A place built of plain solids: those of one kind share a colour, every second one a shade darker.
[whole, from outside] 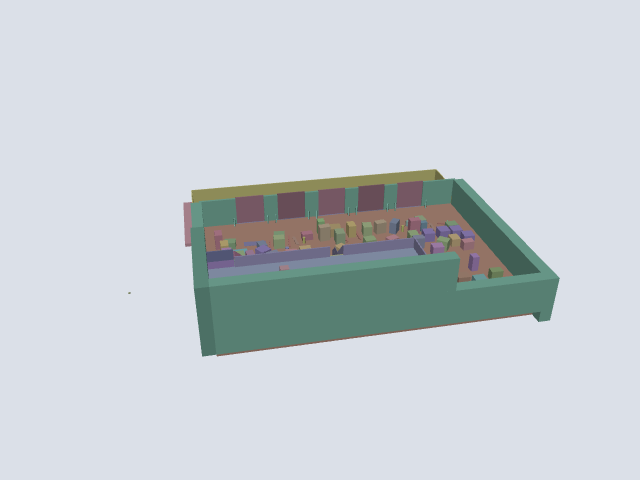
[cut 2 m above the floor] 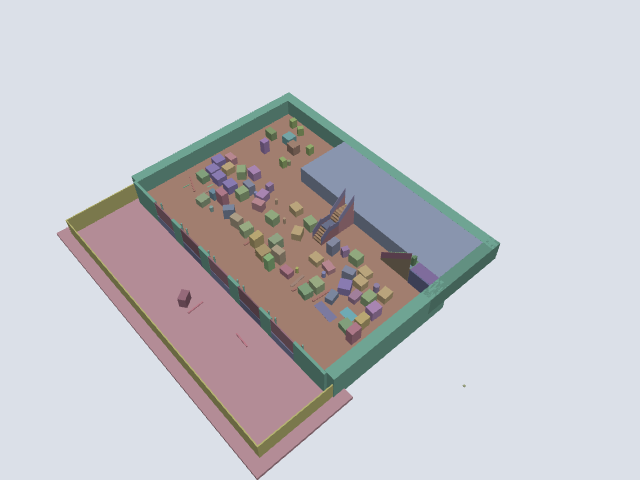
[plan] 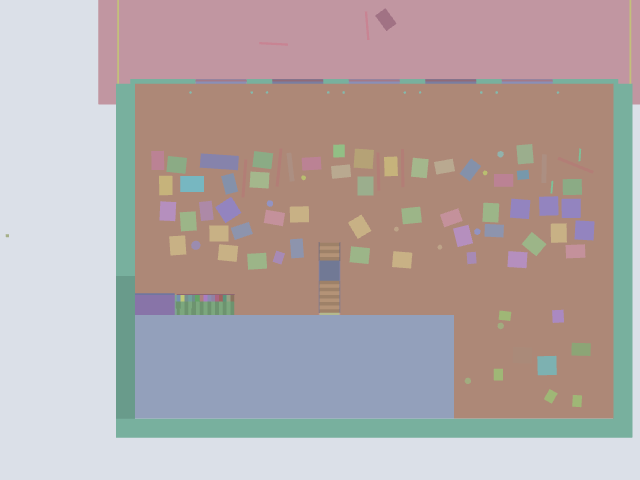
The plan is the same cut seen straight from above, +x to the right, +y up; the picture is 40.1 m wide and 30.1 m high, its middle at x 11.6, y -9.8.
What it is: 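16 risers of 0.209 m in one run, up to a store floor 3.35 m over the hall's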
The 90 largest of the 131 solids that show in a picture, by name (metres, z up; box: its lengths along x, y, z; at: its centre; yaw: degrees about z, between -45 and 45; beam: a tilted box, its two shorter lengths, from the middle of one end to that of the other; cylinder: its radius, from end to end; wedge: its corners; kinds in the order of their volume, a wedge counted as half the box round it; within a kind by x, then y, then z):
{
 "floor_hall_concrete_1": {"box": [30.0, 21.0, 1.6], "at": [15.0, -10.5, -0.8]},
 "wall_brick_1": {"box": [1.2, 10.15, 6.95], "at": [-0.6, -17.12, 3.08]},
 "wall_brick_2": {"box": [1.2, 14.45, 4.8], "at": [-0.6, -7.22, 0.8]},
 "wall_brick_3": {"box": [4.1, 0.3, 4.8], "at": [1.75, 0.15, 0.8]},
 "wall_brick_4": {"box": [1.6, 0.3, 4.8], "at": [7.8, 0.15, 0.8]},
 "wall_brick_5": {"box": [22.4, 1.2, 6.95], "at": [10.0, -21.6, 3.08]},
 "wall_brick_6": {"box": [1.6, 0.3, 4.8], "at": [12.6, 0.15, 0.8]},
 "wall_brick_7": {"box": [1.6, 0.3, 4.8], "at": [17.4, 0.15, 0.8]},
 "wall_brick_8": {"box": [1.6, 0.3, 4.8], "at": [22.2, 0.15, 0.8]},
 "wall_brick_9": {"box": [12.4, 1.2, 3.6], "at": [25.0, -21.6, 1.4]},
 "wall_brick_10": {"box": [4.1, 0.3, 4.8], "at": [28.25, 0.15, 0.8]},
 "wall_brick_11": {"box": [1.2, 22.2, 4.8], "at": [30.6, -11.1, 0.8]},
 "floor_floorboards_1": {"box": [20.0, 6.5, 3.75], "at": [10.0, -17.75, 1.48]},
 "yard_yard_gravel_1": {"box": [34.6, 10.6, 0.4], "at": [15.0, 4.0, -1.4]},
 "fence_metal_1": {"box": [0.12, 8.24, 2.6], "at": [-1.06, 4.0, -0.3]},
 "fence_metal_2": {"box": [32.24, 0.12, 2.6], "at": [15.0, 8.06, -0.3]},
 "fence_metal_3": {"box": [0.12, 8.24, 2.6], "at": [31.06, 4.0, -0.3]},
 "floor_hmland_floorboards_1": {"box": [2.5, 1.25, 3.75], "at": [1.25, -13.88, 1.48]},
 "ibc_mid_1": {"box": [1.0, 1.2, 1.16], "at": [3.34, -8.63, 0.58], "yaw": 3.6},
 "ibc_mid_2": {"box": [1.2, 1.0, 1.16], "at": [7.66, -11.13, 0.58], "yaw": 3.4},
 "ibc_mid_3": {"box": [1.2, 1.0, 1.16], "at": [14.09, -10.75, 0.58], "yaw": -5.7},
 "ibc_mid_4": {"box": [1.2, 1.0, 1.16], "at": [17.34, -8.26, 0.58], "yaw": 5.8},
 "ibc_mid_5": {"box": [1.0, 1.2, 1.16], "at": [22.31, -8.08, 0.58], "yaw": -2.9},
 "ibc_mid_6": {"box": [1.2, 1.0, 1.16], "at": [25.02, -10.06, 0.58], "yaw": -39.7},
 "floor_sill_concrete_1": {"box": [3.2, 0.3, 1.6], "at": [5.4, 0.15, -0.8]},
 "floor_sill_concrete_2": {"box": [3.2, 0.3, 1.6], "at": [10.2, 0.15, -0.8]},
 "floor_sill_concrete_3": {"box": [3.2, 0.3, 1.6], "at": [15.0, 0.15, -0.8]},
 "floor_sill_concrete_4": {"box": [3.2, 0.3, 1.6], "at": [19.8, 0.15, -0.8]},
 "floor_sill_concrete_5": {"box": [3.2, 0.3, 1.6], "at": [24.6, 0.15, -0.8]},
 "load_drums_mid_1": {"box": [1.2, 1.2, 1.05], "at": [5.85, -7.91, 0.52], "yaw": 32.9},
 "load_drums_mid_2": {"box": [1.2, 1.2, 1.04], "at": [24.15, -7.85, 0.52], "yaw": -4.4},
 "load_drums_mid_3": {"box": [1.2, 1.2, 1.05], "at": [25.95, -7.67, 0.52], "yaw": 1.5},
 "load_drums_mid_4": {"box": [1.2, 1.2, 1.05], "at": [27.35, -7.82, 0.52], "yaw": 0.2},
 "load_drums_mid_5": {"box": [1.2, 1.2, 1.04], "at": [28.19, -9.2, 0.52], "yaw": -3.3},
 "stillage_mid_1": {"box": [1.0, 1.2, 0.89], "at": [2.68, -10.14, 0.45], "yaw": 3.7},
 "stillage_mid_2": {"box": [1.2, 1.0, 0.94], "at": [5.26, -9.39, 0.47], "yaw": 0.2},
 "stillage_mid_3": {"box": [1.2, 1.0, 0.75], "at": [5.83, -10.62, 0.38], "yaw": -5.4},
 "stillage_mid_4": {"box": [1.2, 1.0, 0.77], "at": [10.31, -8.19, 0.38], "yaw": 1.2},
 "stillage_mid_5": {"box": [1.0, 1.2, 0.94], "at": [14.09, -8.97, 0.47], "yaw": 31.4},
 "stillage_mid_6": {"box": [1.2, 1.0, 0.9], "at": [16.75, -11.05, 0.45], "yaw": -4.6},
 "stillage_mid_7": {"box": [1.0, 1.2, 0.9], "at": [26.57, -9.36, 0.45], "yaw": 1.0},
 "step_1": {"box": [1.25, 0.3, 3.19], "at": [12.2, -14.29, 1.55]},
 "step_2": {"box": [1.25, 0.3, 2.98], "at": [12.2, -14.06, 1.44]},
 "step_3": {"box": [1.25, 0.3, 2.77], "at": [12.2, -13.84, 1.34]},
 "step_4": {"box": [1.25, 0.3, 2.56], "at": [12.2, -13.62, 1.23]},
 "step_5": {"box": [1.25, 0.3, 2.35], "at": [12.2, -13.4, 1.13]},
 "step_6": {"box": [1.25, 0.3, 2.14], "at": [12.2, -13.17, 1.02]},
 "step_7": {"box": [1.25, 0.3, 1.93], "at": [12.2, -12.95, 0.92]},
 "shutter_metal_1": {"box": [3.2, 0.12, 3.3], "at": [5.4, 0.2, 1.65]},
 "shutter_metal_2": {"box": [3.2, 0.12, 3.3], "at": [10.2, 0.2, 1.65]},
 "shutter_metal_3": {"box": [3.2, 0.12, 3.3], "at": [15.0, 0.2, 1.65]},
 "shutter_metal_4": {"box": [3.2, 0.12, 3.3], "at": [19.8, 0.2, 1.65]},
 "shutter_metal_5": {"box": [3.2, 0.12, 3.3], "at": [24.6, 0.2, 1.65]},
 "load_crate_mid_1": {"box": [1.0, 1.2, 1.31], "at": [2.06, -8.0, 0.66], "yaw": -2.9},
 "load_crate_mid_2": {"box": [1.0, 1.2, 1.0], "at": [20.57, -9.55, 0.5], "yaw": 14.1},
 "load_crate_mid_3": {"box": [1.2, 1.0, 1.11], "at": [23.98, -11.03, 0.55], "yaw": -3.5},
 "load_cartons_hall_1": {"box": [0.8, 1.2, 1.73], "at": [1.43, -4.81, 0.87], "yaw": 0.4},
 "load_cartons_hall_2": {"box": [1.2, 0.8, 0.77], "at": [11.07, -5.01, 0.39], "yaw": 3.4},
 "load_cartons_hall_3": {"box": [1.2, 0.8, 1.7], "at": [23.12, -6.06, 0.85]},
 "load_bales_mid_1": {"box": [1.2, 0.8, 1.23], "at": [6.7, -9.23, 0.62], "yaw": 18.9},
 "load_bales_mid_2": {"box": [0.8, 1.2, 1.57], "at": [10.15, -10.33, 0.78], "yaw": 4.3},
 "load_bales_mid_3": {"box": [1.2, 0.8, 1.27], "at": [22.52, -9.22, 0.64], "yaw": -2.7},
 "stillage_hall_1": {"box": [1.2, 1.0, 0.75], "at": [2.61, -5.09, 0.38], "yaw": -6.1},
 "stillage_hall_2": {"box": [1.2, 1.0, 0.91], "at": [8.01, -4.79, 0.46], "yaw": -6.9},
 "stillage_hall_3": {"box": [1.2, 1.0, 0.95], "at": [27.42, -6.48, 0.47], "yaw": 0.9},
 "rail_1": {"box": [9.03, 0.12, 1.1], "at": [7.01, -14.56, 3.9]},
 "rail_2": {"box": [7.12, 0.12, 1.1], "at": [16.44, -14.56, 3.9]},
 "rail_3": {"box": [0.12, 6.38, 1.1], "at": [19.94, -17.81, 3.9]},
 "load_bales_hall_1": {"box": [1.2, 0.8, 1.7], "at": [12.92, -5.51, 0.85], "yaw": 5.7},
 "load_bales_hall_2": {"box": [1.2, 0.8, 1.34], "at": [19.41, -5.2, 0.67], "yaw": 10.1},
 "load_sacks_mid_1": {"box": [1.22, 0.84, 0.7], "at": [8.74, -8.42, 0.35], "yaw": -9.7},
 "load_sacks_mid_2": {"box": [1.22, 0.84, 1.06], "at": [19.83, -8.41, 0.53], "yaw": 19.4},
 "load_sacks_mid_3": {"box": [1.22, 0.84, 0.97], "at": [27.62, -10.51, 0.48], "yaw": 2.1},
 "ibc_hall_1": {"box": [1.2, 1.0, 1.16], "at": [7.81, -6.04, 0.58], "yaw": -3.4},
 "ibc_hall_2": {"box": [1.0, 1.2, 1.16], "at": [17.86, -5.28, 0.58], "yaw": -5.6},
 "load_sacks_hall_1": {"box": [0.84, 1.22, 1.3], "at": [1.93, -6.38, 0.65], "yaw": 0.7},
 "load_sacks_hall_2": {"box": [0.84, 1.22, 1.42], "at": [16.05, -5.19, 0.71], "yaw": 1.8},
 "load_crate_hall_1": {"box": [1.0, 1.2, 1.34], "at": [14.46, -6.41, 0.67], "yaw": -0.2},
 "load_crate_hall_2": {"box": [1.0, 1.2, 0.84], "at": [24.46, -4.42, 0.42], "yaw": 4.8},
 "floor_l1a_1": {"box": [1.25, 1.29, 1.31], "at": [12.2, -11.73, 0.6]},
 "load_drums_hall_1": {"box": [1.2, 1.2, 1.03], "at": [14.34, -4.71, 0.52], "yaw": -4.1},
 "load_drums_side_1": {"box": [1.2, 1.2, 1.03], "at": [25.84, -17.68, 0.52], "yaw": 1.3},
 "ibc_side_1": {"box": [1.2, 1.0, 1.16], "at": [24.3, -17.03, 0.58], "yaw": -1.7},
 "rail_hmland_1": {"box": [2.5, 0.12, 4.45], "at": [1.25, -13.19, 2.23]},
 "pallets_hall_1": {"box": [0.8, 1.2, 1.37], "at": [21.03, -5.41, 0.68], "yaw": -37.1},
 "pallets_yard_1": {"box": [0.8, 1.2, 1.26], "at": [15.73, 4.02, -0.57], "yaw": 36.0},
 "pallets_side_1": {"box": [1.2, 0.8, 1.06], "at": [27.97, -16.66, 0.53], "yaw": -1.4},
 "cage_hall_1": {"box": [0.72, 0.8, 1.74], "at": [12.79, -4.22, 0.87], "yaw": 0.9},
 "cage_1": {"box": [0.8, 0.72, 1.67], "at": [6.61, -18.2, 4.19]},
 "cage_side_1": {"box": [0.72, 0.8, 1.65], "at": [26.53, -14.59, 0.83], "yaw": 2.7}
}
